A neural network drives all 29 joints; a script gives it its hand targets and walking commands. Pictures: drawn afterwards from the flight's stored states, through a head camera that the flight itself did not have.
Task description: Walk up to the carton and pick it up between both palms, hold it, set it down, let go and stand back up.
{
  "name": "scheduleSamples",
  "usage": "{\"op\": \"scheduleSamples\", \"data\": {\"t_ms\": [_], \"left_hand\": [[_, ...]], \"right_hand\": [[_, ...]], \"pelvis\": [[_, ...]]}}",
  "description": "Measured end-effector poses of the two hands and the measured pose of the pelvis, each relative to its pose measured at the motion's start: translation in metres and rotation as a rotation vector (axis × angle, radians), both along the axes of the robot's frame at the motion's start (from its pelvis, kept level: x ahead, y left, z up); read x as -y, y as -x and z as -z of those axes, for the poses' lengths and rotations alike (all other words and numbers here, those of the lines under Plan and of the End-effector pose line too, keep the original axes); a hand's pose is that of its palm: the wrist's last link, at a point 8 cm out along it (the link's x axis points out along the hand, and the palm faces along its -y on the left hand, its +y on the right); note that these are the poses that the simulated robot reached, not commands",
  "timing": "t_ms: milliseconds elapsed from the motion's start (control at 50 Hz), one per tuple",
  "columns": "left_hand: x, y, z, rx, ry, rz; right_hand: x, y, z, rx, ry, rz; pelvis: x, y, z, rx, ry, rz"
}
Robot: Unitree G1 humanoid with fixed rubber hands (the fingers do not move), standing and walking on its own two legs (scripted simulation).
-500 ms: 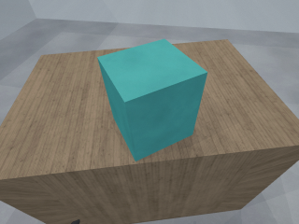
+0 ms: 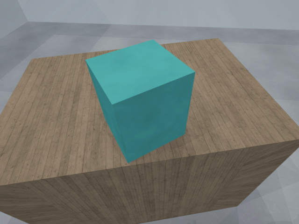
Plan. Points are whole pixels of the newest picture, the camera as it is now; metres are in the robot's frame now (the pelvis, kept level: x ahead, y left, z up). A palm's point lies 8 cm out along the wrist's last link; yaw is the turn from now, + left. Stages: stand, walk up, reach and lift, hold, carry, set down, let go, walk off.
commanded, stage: walk up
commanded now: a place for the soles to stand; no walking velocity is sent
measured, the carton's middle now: (140, 101) +0.45 +0.05 +0.10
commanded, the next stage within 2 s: reach and lift in 0.08 s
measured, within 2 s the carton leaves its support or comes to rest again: neither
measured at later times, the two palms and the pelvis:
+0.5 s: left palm out of the picture +0.15 +0.23 -0.06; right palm (264, 221) +0.16 -0.26 -0.07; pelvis +0.00 -0.01 +0.00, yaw +6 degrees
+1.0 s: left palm (73, 221) +0.15 +0.21 -0.02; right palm (270, 210) +0.18 -0.27 -0.03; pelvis +0.01 -0.01 +0.02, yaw +6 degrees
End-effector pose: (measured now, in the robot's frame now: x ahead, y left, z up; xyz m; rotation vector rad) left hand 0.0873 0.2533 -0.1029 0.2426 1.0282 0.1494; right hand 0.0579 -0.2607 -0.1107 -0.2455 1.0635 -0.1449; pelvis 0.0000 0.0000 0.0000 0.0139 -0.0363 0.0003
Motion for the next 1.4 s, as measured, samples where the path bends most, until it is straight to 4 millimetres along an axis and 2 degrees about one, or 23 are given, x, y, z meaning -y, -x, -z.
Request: {"op": "scheduleSamples", "data": {"t_ms": [80,120,160,200,260,320,420,560,700,840,1400], "left_hand": [[0.001,-0.002,0.000,-0.002,0.000,0.002],[-0.002,-0.005,0.005,-0.040,-0.008,-0.020],[-0.006,-0.017,0.011,-0.090,-0.022,-0.047],[-0.005,-0.038,0.012,-0.085,-0.020,-0.044],[0.005,-0.067,-0.001,-0.015,-0.009,-0.011],[0.016,-0.081,-0.018,0.059,-0.005,0.001],[0.024,-0.074,-0.035,0.101,0.000,-0.045],[0.020,-0.060,-0.043,0.143,-0.012,-0.117],[0.025,-0.063,-0.058,0.231,-0.011,-0.133],[0.035,-0.066,-0.071,0.310,0.003,-0.152],[0.065,-0.062,-0.126,0.590,0.012,-0.267]], "right_hand": [[0.001,0.002,0.001,-0.008,0.002,0.007],[0.003,-0.002,0.004,0.007,0.005,-0.008],[0.004,-0.018,0.010,0.035,-0.001,-0.035],[0.005,-0.041,0.012,0.083,-0.002,-0.053],[0.003,-0.072,0.005,0.166,-0.016,-0.054],[-0.001,-0.092,-0.009,0.232,-0.044,-0.072],[-0.001,-0.104,-0.033,0.259,-0.059,-0.125],[0.001,-0.107,-0.046,0.266,-0.069,-0.160],[-0.004,-0.106,-0.054,0.295,-0.114,-0.174],[-0.001,-0.109,-0.065,0.332,-0.135,-0.188],[0.010,-0.143,-0.121,0.541,-0.239,-0.263]], "pelvis": [[0.000,-0.001,0.000,-0.001,0.000,0.003],[0.001,0.001,0.003,-0.022,0.000,-0.016],[0.002,0.008,0.011,-0.032,-0.001,-0.053],[0.002,0.014,0.018,-0.027,-0.001,-0.075],[0.003,0.018,0.020,-0.006,0.008,-0.081],[0.004,0.016,0.015,0.024,0.011,-0.081],[0.007,0.005,0.001,0.041,0.010,-0.094],[0.012,0.000,-0.007,0.028,0.005,-0.107],[0.012,-0.004,-0.011,0.018,0.007,-0.107],[0.010,-0.008,-0.014,0.011,0.011,-0.101],[0.013,-0.008,-0.015,0.007,0.017,-0.103]]}}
